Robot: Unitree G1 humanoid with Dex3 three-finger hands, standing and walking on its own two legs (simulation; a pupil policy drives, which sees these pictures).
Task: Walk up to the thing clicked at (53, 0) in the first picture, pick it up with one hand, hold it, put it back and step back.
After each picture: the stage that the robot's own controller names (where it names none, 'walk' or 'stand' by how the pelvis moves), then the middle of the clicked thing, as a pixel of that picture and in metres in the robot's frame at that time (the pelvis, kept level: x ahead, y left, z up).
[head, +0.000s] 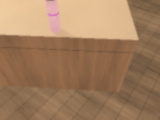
stand; (53, 12) +0.87 +0.21 -0.02
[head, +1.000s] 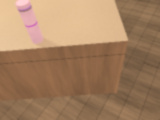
walk; (30, 23) +0.74 +0.33 -0.01
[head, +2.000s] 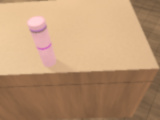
stand; (43, 44) +0.55 +0.22 +0.01
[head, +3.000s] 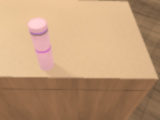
stand; (42, 47) +0.52 +0.20 +0.01
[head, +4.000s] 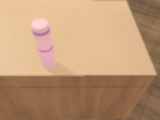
stand; (45, 46) +0.54 +0.20 -0.01
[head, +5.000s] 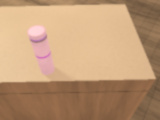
stand; (42, 52) +0.53 +0.21 -0.02
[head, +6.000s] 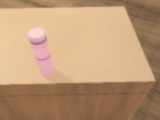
stand; (42, 54) +0.52 +0.21 -0.02
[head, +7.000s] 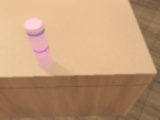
rise first; (40, 46) +0.52 +0.22 -0.01
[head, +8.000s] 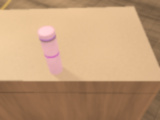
go down; (51, 52) +0.53 +0.20 -0.01
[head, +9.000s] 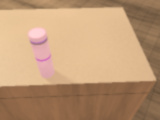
go down; (42, 55) +0.52 +0.19 -0.01
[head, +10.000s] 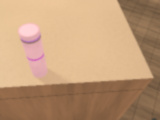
go down; (35, 53) +0.49 +0.19 +0.00
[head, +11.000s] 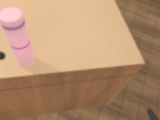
close in; (19, 41) +0.51 +0.20 +0.02
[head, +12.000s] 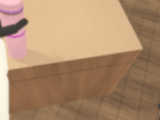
close; (14, 30) +0.53 +0.19 +0.05
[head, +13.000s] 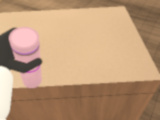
lift; (29, 63) +0.37 +0.19 +0.13
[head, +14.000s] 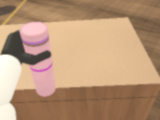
lift; (41, 63) +0.34 +0.16 +0.17
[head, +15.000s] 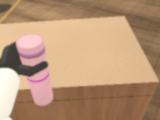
hold; (37, 73) +0.33 +0.17 +0.14
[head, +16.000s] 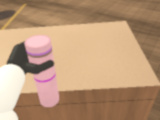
crouch; (44, 74) +0.33 +0.15 +0.14
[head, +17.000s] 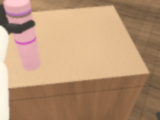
crouch; (25, 38) +0.46 +0.19 +0.17
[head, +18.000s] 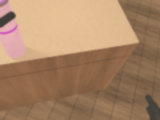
lower; (5, 26) +0.53 +0.19 +0.06
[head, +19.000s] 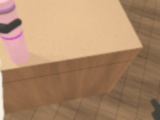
lower; (11, 32) +0.52 +0.19 +0.05
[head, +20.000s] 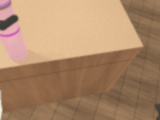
lower; (8, 29) +0.52 +0.20 +0.05
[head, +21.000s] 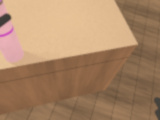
lower; (2, 29) +0.53 +0.20 +0.05
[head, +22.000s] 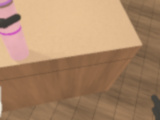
loosen; (10, 28) +0.53 +0.19 +0.05
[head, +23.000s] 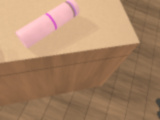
rise; (49, 22) +0.58 +0.05 -0.03
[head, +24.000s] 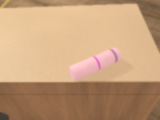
sink last; (95, 63) +0.52 +0.00 -0.07
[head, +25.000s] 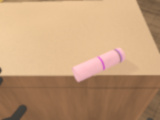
stand; (99, 64) +0.51 -0.02 -0.07
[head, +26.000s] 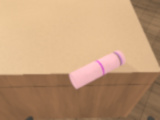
stand; (98, 68) +0.46 -0.04 -0.07
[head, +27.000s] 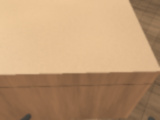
stand; out of the picture +0.10 -0.34 -0.65
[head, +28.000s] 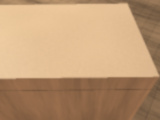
stand; out of the picture -0.01 -0.32 -0.72
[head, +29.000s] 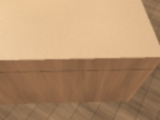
walk; out of the picture -0.05 -0.31 -0.72
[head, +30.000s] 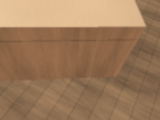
walk; out of the picture +0.11 -0.28 -0.73
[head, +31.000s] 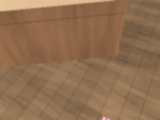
walk; out of the picture +0.37 -0.18 -0.72
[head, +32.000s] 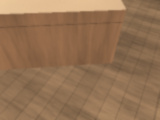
stand; out of the picture +0.33 -0.19 -0.74
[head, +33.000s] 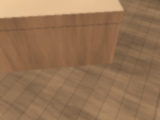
stand; out of the picture +0.28 -0.16 -0.75
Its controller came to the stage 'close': yes
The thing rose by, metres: 0.21
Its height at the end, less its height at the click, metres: -0.73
